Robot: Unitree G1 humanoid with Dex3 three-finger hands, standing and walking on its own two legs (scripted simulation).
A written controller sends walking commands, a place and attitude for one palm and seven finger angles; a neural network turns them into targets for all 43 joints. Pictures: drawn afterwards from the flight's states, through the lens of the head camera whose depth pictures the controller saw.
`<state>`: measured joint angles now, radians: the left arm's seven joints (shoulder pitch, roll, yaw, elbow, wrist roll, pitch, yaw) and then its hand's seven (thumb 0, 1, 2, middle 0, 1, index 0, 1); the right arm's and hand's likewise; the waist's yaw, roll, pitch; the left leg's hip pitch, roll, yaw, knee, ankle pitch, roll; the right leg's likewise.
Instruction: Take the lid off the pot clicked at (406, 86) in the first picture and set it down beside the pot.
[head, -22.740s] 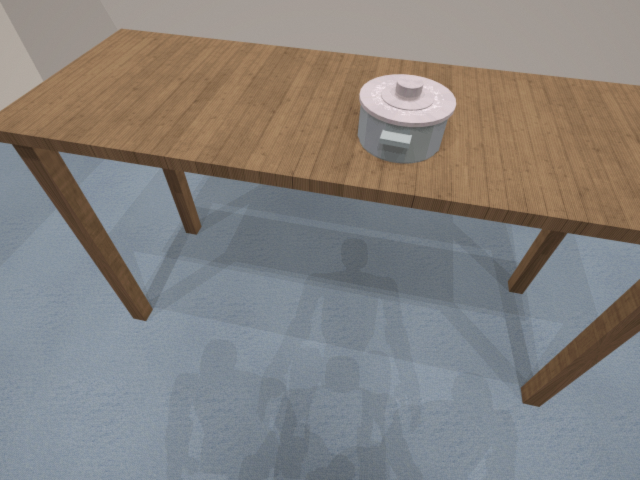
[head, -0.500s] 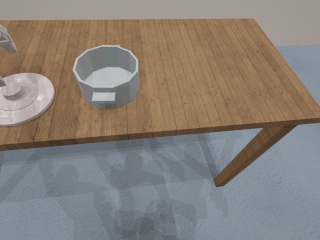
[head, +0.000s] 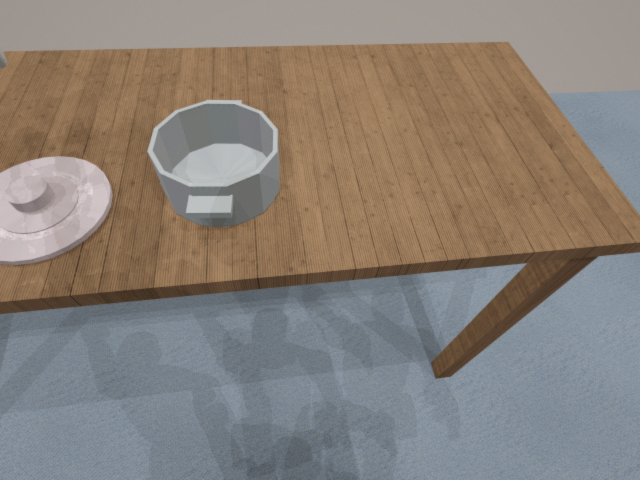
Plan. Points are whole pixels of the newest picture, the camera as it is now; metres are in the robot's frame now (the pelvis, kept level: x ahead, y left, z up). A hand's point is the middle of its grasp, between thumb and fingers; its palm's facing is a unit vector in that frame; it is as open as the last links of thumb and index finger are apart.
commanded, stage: raise the empty hand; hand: left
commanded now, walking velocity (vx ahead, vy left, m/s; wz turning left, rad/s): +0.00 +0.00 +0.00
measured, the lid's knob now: (29, 193) +0.48 +0.34 +0.07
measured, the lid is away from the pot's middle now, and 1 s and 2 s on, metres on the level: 0.24 0.24 0.24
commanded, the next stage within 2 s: draw the hand back to the body in 0.18 s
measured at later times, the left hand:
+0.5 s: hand out of the picture +0.46 +0.32 +0.23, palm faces -0.25 -0.10 -0.96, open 11.1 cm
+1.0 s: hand out of the picture +0.42 +0.27 +0.26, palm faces +0.38 -0.85 -0.35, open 11.0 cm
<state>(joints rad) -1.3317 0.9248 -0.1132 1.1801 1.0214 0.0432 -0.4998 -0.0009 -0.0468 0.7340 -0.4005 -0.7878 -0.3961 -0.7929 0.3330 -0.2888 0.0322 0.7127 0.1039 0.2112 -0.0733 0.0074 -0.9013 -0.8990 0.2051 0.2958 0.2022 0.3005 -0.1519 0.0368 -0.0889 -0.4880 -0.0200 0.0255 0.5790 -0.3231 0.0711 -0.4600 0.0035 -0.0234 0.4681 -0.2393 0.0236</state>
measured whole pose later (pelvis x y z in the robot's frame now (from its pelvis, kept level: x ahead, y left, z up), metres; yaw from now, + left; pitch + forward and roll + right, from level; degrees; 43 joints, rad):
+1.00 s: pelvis -0.01 -0.02 +0.01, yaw +0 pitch +2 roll -1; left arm -0.74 0.63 0.29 0.58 0.05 -0.04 -0.03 0.00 -0.03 0.74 -0.40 -0.78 -0.39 -0.78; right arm 0.26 -0.24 0.08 0.59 0.07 0.08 -0.06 0.01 -0.90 -0.90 0.21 0.30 0.20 0.30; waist -0.02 0.00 0.01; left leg -0.21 -0.01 0.02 0.44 -0.27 0.04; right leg -0.21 0.02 -0.02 0.38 -0.21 -0.01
